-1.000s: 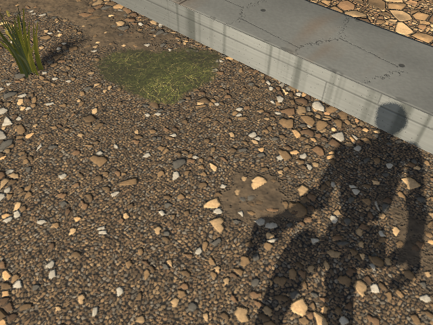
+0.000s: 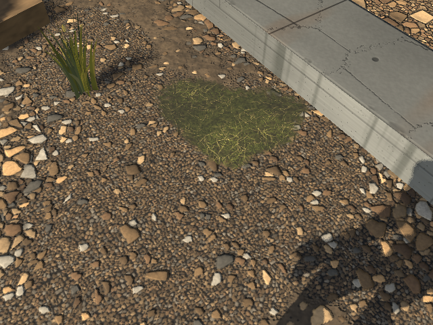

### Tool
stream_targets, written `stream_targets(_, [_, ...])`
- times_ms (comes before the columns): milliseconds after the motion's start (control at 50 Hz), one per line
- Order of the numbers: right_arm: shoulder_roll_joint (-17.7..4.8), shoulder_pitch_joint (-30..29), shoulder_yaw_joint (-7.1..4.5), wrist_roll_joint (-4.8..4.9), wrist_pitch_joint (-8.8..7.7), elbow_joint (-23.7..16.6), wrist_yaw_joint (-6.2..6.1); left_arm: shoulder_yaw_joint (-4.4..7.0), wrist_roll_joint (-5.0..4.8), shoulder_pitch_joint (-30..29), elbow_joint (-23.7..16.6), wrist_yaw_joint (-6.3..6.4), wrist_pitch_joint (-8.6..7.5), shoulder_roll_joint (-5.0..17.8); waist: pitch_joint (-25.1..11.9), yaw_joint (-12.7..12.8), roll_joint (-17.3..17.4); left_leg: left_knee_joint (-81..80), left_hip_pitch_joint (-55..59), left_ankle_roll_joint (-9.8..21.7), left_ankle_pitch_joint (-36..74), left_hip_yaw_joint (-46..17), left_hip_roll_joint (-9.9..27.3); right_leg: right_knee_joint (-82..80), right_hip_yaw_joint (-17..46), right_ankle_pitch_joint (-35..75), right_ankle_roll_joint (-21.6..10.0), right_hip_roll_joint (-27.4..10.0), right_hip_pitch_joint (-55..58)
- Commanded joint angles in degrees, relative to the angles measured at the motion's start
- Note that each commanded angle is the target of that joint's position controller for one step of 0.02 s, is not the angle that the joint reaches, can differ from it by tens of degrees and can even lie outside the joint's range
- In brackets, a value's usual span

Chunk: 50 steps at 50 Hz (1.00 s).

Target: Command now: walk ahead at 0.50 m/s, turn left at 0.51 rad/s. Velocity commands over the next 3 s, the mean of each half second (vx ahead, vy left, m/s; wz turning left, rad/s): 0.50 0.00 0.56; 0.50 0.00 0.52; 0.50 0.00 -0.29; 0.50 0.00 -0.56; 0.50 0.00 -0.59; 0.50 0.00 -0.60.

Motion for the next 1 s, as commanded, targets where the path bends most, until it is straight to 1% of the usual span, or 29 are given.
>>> stream_targets(20, [-5.0,2.3,-0.96,-0.59,-0.65,-3.9,-0.48,2.27,0.96,-1.7,-6.0,0.43,-1.18,7.6,-6.5,0.6,-0.1,-16.7,17.0,11.5,10.9,-23.1,15.6,-2.4,4.1,4.5,-0.1,-5.3,-16.2])
stream_targets(80, [-7.2,3.9,-1.53,-0.24,-0.81,-4.1,-1.42,2.26,1.8,-2.5,-7.5,0.82,0.58,5.6,-4.5,1.5,1.6,-19.0,10.7,12.1,15.6,-19.1,13.8,-10.5,2.5,8.0,2.5,-5.0,-14.8])
stream_targets(120, [-8.7,6.2,-1.95,0.0,-0.69,-3.9,-2.27,2.14,2.0,-7.3,-9.4,1.08,0.9,5.1,-3.1,0.2,2.2,-19.2,9.4,11.0,16.1,-17.2,12.4,-18.6,1.8,14.6,3.9,-3.9,-16.2])
stream_targets(200, [-8.6,9.7,-1.96,0.5,0.08,-3.5,-2.98,1.46,1.38,-15.6,-12.1,0.39,0.42,3.5,-2.5,-3.2,4.5,-17.5,8.9,7.3,10.0,-15.8,9.4,-35.3,1.4,27.2,3.7,-0.2,-12.1])
stream_targets(260, [-8.5,12.0,-1.97,0.77,0.5,-2.8,-3.08,1.56,0.72,-19.3,-14.1,-0.35,-0.14,4.5,-2.4,-4.5,5.4,-14.9,12.3,6.7,7.6,-19.6,11.0,-40.4,2.2,27.7,3.2,1.3,-10.7])
stream_targets(300, [-8.3,12.6,-1.97,0.81,0.92,-2.8,-3.39,1.93,0.62,-19.9,-14.9,-0.93,-0.78,5.9,-2.6,-4.2,5.6,-11.5,16.3,6.3,6.7,-23.2,12.3,-43.4,3.3,24.4,2.4,1.8,-10.1])
stream_targets(340, [-8.8,11.6,-2.2,0.57,1.3,-3.3,-3.69,2.44,0.45,-17.4,-14.7,-1.16,-1.44,7.2,-3.2,-2.4,7.3,-8.1,18.2,5.5,8.9,-26.1,13.1,-45.0,3.2,19.6,0.9,2.1,-6.1])
stream_targets(360, [-8.2,10.4,-2.01,0.53,1.45,-3.9,-3.67,2.99,0.58,-12.8,-13.5,-0.96,-1.73,8.1,-4.9,0.1,7.8,-4.6,17.5,4.5,12.1,-25.9,11.6,-47.4,2.1,19.8,-0.4,2.5,0.3])
stream_targets(380, [-6.1,9.0,-1.24,0.18,1.28,-5.0,-3.38,3.82,1.35,-5.8,-12.3,-0.61,-1.97,10.1,-10.3,3.5,6.6,4.2,13.9,2.8,13.7,-23.4,8.6,-46.6,4.5,20.5,-3.0,-1.2,12.5])
stream_targets(400, [-3.2,9.3,-0.12,-0.96,1.03,-6.4,-3.23,4.71,1.77,4.2,-11.5,-0.05,-1.68,13.8,-18.9,7.0,-0.8,21.1,4.8,0.3,1.6,-17.1,3.9,-45.4,14.9,19.1,-6.6,-11.7,28.6])
stream_targets(420, [-1.2,18.5,0.6,1.16,0.47,-7.7,-3.03,5.39,1.94,7.1,-9.4,-0.51,-0.82,16.3,-23.8,2.1,-21.9,36.5,-15.5,-2.6,-25.8,-12.4,-1.6,-50.5,41.3,7.6,-15.5,-23.1,43.6])
stream_targets(440, [-7.7,17.5,-0.48,1.84,0.6,-5.7,-3.23,4.06,0.89,4.6,-11.1,-0.62,-0.48,9.9,-18.2,3.3,-13.1,43.4,-21.7,-3.2,-23.3,-13.8,3.7,-52.4,41.6,-2.8,-13.6,-22.6,39.5])
stream_targets(460, [-10.2,11.2,-1.23,1.29,1.0,-6.5,-3.16,3.22,0.73,2.2,-11.8,-0.37,-0.05,6.8,-10.9,4.8,-6.7,44.5,-22.7,-3.7,-17.4,-12.0,5.5,-53.2,31.7,-0.9,-10.8,-19.9,31.9])
stream_targets(480, [-9.2,8.5,-1.25,0.71,1.3,-7.1,-3.19,2.8,1.2,-0.6,-12.0,-0.43,0.34,6.4,-6.8,3.5,-2.2,43.3,-20.3,-4.2,-13.2,-10.3,7.4,-54.7,24.9,6.0,-9.6,-17.4,24.3])
stream_targets(500, [-8.2,6.8,-1.41,0.16,1.36,-7.8,-3.0,2.51,1.37,-2.2,-11.5,-0.5,0.56,5.6,-3.8,2.4,-2.1,40.7,-19.2,-4.3,-10.8,-10.0,8.9,-56.2,20.2,10.9,-9.3,-15.3,19.1])
stream_targets(540, [-5.7,7.8,-1.25,0.9,1.94,-8.2,-2.42,2.4,1.64,-2.9,-10.8,-0.62,0.27,5.3,-2.8,0.7,-5.2,38.1,-15.6,-4.4,-8.6,-8.5,10.9,-59.3,12.9,15.4,-8.8,-12.7,14.0])
stream_targets(580, [-4.3,6.6,-1.02,0.83,2.48,-9.4,-2.29,2.88,1.22,-2.4,-9.9,-0.77,-0.23,6.4,-2.2,0.5,-5.0,36.0,-16.9,-4.9,-6.5,-7.7,11.6,-61.1,8.6,20.0,-9.9,-12.8,13.2])
stream_targets(640, [-3.9,3.6,-0.8,0.52,2.57,-11.0,-2.09,3.59,1.27,-1.5,-8.7,-0.56,-0.15,8.3,-2.1,0.8,-3.6,29.6,-19.8,-5.7,-0.5,-7.7,12.2,-61.9,3.3,26.5,-10.5,-13.4,15.2])
stream_targets(720, [-3.0,-2.6,-0.23,0.52,1.9,-12.5,-0.74,3.85,1.01,-0.4,-7.5,-0.1,0.74,9.7,-0.7,3.1,-3.2,16.9,-17.5,-5.2,9.9,-4.4,11.5,-61.8,-4.3,28.3,-8.5,-12.0,16.9])
stream_targets(780, [-2.6,-7.9,0.12,0.61,1.8,-14.7,0.28,4.18,0.38,2.1,-6.3,0.1,1.54,11.2,1.1,4.9,-3.0,10.8,-16.7,-4.3,10.0,-1.6,10.7,-61.2,-6.9,27.9,-7.8,-13.2,20.0])
stream_targets(820, [-3.2,-9.7,-0.03,0.73,1.91,-16.1,0.85,4.51,-0.24,2.9,-5.7,0.11,2.22,12.2,1.9,4.8,-3.5,8.2,-16.4,-3.0,6.2,-0.3,10.0,-59.6,-8.1,30.8,-7.0,-14.6,23.0])
stream_targets(860, [-4.3,-8.6,-0.66,0.41,2.1,-16.7,1.1,4.86,-0.81,2.9,-5.4,0.27,2.89,13.5,0.5,2.9,-4.6,6.4,-11.1,-0.8,0.0,2.3,7.2,-54.4,-9.9,45.2,-6.1,-15.1,24.6])
stream_targets(880, [-5.5,-5.6,-1.37,0.14,2.25,-16.4,0.98,5.04,-1.07,2.9,-5.3,0.42,3.2,14.4,-1.9,0.7,-5.6,5.7,-5.6,0.5,-2.8,3.8,4.9,-49.1,-10.8,54.9,-5.7,-15.0,24.7])
stream_targets(900, [-7.5,2.3,-2.71,0.13,2.31,-14.3,0.71,4.85,-1.23,2.2,-5.1,0.58,3.58,14.4,-6.0,-4.3,-4.8,1.6,5.5,2.4,-0.1,4.8,2.3,-39.3,-12.5,59.9,-4.6,-13.5,22.5])
stream_targets(920, [-10.9,12.3,-4.48,0.25,2.52,-11.2,-0.22,3.92,-0.61,2.9,-5.2,0.77,3.46,12.4,-11.2,-8.7,-2.3,0.4,22.6,4.4,3.5,1.4,2.8,-26.1,-13.5,52.4,-2.6,-11.3,12.5])
stream_targets(940, [-17.4,15.9,-5.32,0.07,2.31,-10.2,-1.24,1.14,2.09,7.9,-7.6,-0.12,2.5,4.6,-17.0,-5.0,13.5,-0.1,45.1,12.2,3.8,-25.5,19.8,-3.8,-12.5,3.8,0.7,-3.9,-13.0])
stream_targets(960, [-15.7,18.0,-4.24,-0.03,1.62,-11.3,-1.02,0.73,0.25,7.9,-7.0,-0.93,0.6,6.0,-27.9,-6.2,12.5,-10.3,49.4,18.4,-3.3,-47.7,28.4,7.6,0.2,-13.1,0.8,1.4,-20.9])
stream_targets(980, [-12.0,15.9,-3.06,-0.72,0.98,-10.5,-0.51,2.29,-2.56,0.8,-8.1,-1.28,0.05,10.9,-20.3,-7.9,5.7,-11.6,43.8,14.4,-0.7,-38.2,26.4,9.7,2.8,-8.4,0.0,-1.6,-25.4])
stream_targets(1000, [-10.6,12.0,-2.51,-0.58,0.6,-10.3,-0.49,1.96,-2.66,-2.0,-9.2,-1.16,-0.08,10.1,-13.3,-6.0,4.8,-11.8,34.4,11.9,4.1,-28.8,24.3,6.0,2.1,-3.4,-0.6,-4.0,-25.1])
